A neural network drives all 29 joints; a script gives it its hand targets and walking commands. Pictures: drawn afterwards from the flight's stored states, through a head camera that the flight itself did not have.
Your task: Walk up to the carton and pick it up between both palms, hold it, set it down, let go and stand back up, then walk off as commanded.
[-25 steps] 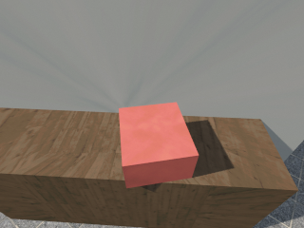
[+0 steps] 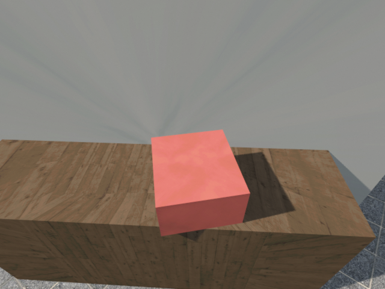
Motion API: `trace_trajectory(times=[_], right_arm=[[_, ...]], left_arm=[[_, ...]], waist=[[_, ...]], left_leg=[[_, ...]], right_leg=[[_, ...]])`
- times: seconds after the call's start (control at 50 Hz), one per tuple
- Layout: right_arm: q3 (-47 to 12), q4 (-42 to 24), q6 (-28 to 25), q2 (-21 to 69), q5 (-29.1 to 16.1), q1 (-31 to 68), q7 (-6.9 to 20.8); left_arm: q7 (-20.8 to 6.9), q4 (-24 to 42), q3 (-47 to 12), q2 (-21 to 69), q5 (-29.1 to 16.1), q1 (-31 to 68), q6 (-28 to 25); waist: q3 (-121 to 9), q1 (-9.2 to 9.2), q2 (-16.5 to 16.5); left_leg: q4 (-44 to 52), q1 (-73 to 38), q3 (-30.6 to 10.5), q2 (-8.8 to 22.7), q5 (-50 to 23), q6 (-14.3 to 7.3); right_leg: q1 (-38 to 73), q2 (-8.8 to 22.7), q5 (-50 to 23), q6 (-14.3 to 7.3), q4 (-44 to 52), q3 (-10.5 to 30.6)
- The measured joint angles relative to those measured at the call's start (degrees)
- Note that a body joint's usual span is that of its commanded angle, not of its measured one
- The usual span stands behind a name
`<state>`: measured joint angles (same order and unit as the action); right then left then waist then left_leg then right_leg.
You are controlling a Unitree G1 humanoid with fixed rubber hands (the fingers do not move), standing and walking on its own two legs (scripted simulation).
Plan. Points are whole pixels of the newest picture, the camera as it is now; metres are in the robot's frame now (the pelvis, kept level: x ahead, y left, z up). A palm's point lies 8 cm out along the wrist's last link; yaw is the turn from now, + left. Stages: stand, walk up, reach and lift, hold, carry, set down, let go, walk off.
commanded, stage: stand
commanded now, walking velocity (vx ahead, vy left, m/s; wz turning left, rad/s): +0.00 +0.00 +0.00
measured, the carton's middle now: (194, 178) +0.52 +0.01 -0.11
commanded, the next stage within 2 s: walk off in 0.02 s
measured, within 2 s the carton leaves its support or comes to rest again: neither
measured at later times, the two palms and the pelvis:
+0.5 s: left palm out of the picture +0.01 +0.29 -0.16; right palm out of the picture +0.05 -0.26 -0.11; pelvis -0.05 +0.03 -0.02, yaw -1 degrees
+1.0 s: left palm out of the picture -0.21 +0.33 -0.15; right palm out of the picture -0.11 -0.26 -0.16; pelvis -0.19 +0.03 -0.04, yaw +0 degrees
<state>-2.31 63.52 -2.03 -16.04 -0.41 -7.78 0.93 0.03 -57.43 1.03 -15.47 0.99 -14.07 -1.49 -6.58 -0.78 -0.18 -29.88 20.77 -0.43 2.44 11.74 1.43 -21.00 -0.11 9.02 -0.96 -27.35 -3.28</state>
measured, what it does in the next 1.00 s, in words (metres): walks backwards: right foot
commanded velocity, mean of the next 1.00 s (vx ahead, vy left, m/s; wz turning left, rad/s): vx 0.00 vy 0.00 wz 0.00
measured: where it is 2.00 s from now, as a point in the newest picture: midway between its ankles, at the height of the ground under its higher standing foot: outside the picture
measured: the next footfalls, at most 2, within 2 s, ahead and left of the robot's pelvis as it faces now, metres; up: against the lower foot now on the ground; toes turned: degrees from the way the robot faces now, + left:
right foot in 0.82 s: -0.15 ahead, -0.12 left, +0.00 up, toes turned +3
left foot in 1.10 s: -0.17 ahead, +0.12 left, +0.00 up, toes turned -2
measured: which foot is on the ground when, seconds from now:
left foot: down 0.00-0.84, up 0.86-1.00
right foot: down 0.00-0.52, up 0.54-0.80, down 0.82-1.00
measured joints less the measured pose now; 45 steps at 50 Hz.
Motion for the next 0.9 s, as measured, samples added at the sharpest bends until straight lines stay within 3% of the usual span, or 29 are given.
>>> trace_trajectory(times=[0.26, 0.4, 0.48, 0.52, 0.58, 0.66, 0.76, 0.82, 0.84, 0.9], right_arm=[[0.00, -1.81, 1.29, -0.20, 0.00, -0.13, 0.00], [0.08, -9.26, 2.92, -1.91, 0.00, -0.48, -0.01], [0.64, -10.48, 3.80, -2.48, 0.00, -1.58, -0.01], [0.73, -10.80, 4.39, -2.54, 0.00, -2.78, 0.00], [0.75, -11.15, 5.31, -2.61, 0.00, -4.40, -0.04], [0.76, -12.54, 5.87, -2.89, 0.00, -4.47, -0.45], [0.83, -17.56, 5.87, -2.88, 0.00, -4.47, -0.62], [0.90, -19.35, 5.95, -2.97, 0.00, -4.40, -0.74], [0.98, -19.99, 5.96, -3.01, 0.00, -4.32, -0.92], [1.11, -17.61, 6.64, -3.00, 0.01, -4.34, -1.85]], left_arm=[[-0.01, -0.07, 0.00, 0.00, 0.00, -0.05, 0.00], [-0.01, 0.08, 0.00, -0.06, 0.00, 0.20, 0.90], [-0.01, 0.47, 0.01, -0.44, 0.00, 0.58, 2.36], [-0.01, 0.79, 0.01, -0.74, 0.00, 0.73, 3.07], [-0.01, 0.93, 0.03, -1.42, 0.01, 0.73, 4.10], [-0.01, 1.05, 0.47, -2.46, 0.00, -0.97, 4.13], [-0.02, 1.06, 0.85, -3.23, 0.00, -5.61, 4.86], [-0.18, 1.09, 1.03, -3.26, -0.01, -8.18, 5.06], [-0.21, 1.07, 1.15, -3.24, 0.00, -8.86, 5.13], [-0.30, 1.04, 1.17, -3.24, 0.27, -9.07, 5.87]], waist=[[0.90, 0.01, 0.34], [4.48, 0.00, 0.27], [6.28, 0.01, 1.07], [7.14, 0.01, 1.63], [7.63, 0.08, 2.04], [8.48, 0.01, 1.90], [8.89, -0.03, 1.52], [9.29, -0.06, 0.51], [9.82, -0.01, 0.22], [12.74, -0.10, -0.60]], left_leg=[[-0.04, 0.01, 0.04, 0.00, -0.74, 0.07], [-5.77, 0.70, 0.06, -0.38, 2.19, -2.80], [-9.96, 0.91, 0.10, -0.63, 2.46, -2.87], [-11.94, 0.91, 0.10, -0.76, 2.94, -2.70], [-12.45, 0.93, -0.06, -0.82, 2.49, -3.49], [-12.44, 2.00, 0.13, -0.84, 0.69, -3.77], [-12.43, 4.97, 1.81, -0.86, -1.93, -3.35], [-12.42, 7.14, 2.38, -0.93, -3.94, -2.45], [-12.81, 8.09, 2.59, -1.01, -3.91, -2.29], [-26.91, 10.75, -1.41, -5.02, 7.75, -1.74]], right_leg=[[-0.01, 0.01, -0.81, -0.02, 0.00, 0.05], [0.44, 0.01, -0.94, -0.10, -2.67, 0.54], [0.45, 0.15, 0.18, -0.10, -6.32, 0.96], [0.23, 0.35, 3.20, -0.10, -9.14, 0.96], [-2.78, -0.91, 11.51, -0.11, -23.13, 3.19], [-3.06, -1.75, 12.32, -0.10, -35.81, 4.63], [0.36, -1.74, 15.44, -0.09, -34.97, 4.50], [5.11, -1.71, 17.22, -0.13, -24.95, 3.04], [5.81, -1.65, 20.88, -0.39, -22.75, 3.16], [5.66, -0.69, 18.99, -1.17, -23.73, 1.96]])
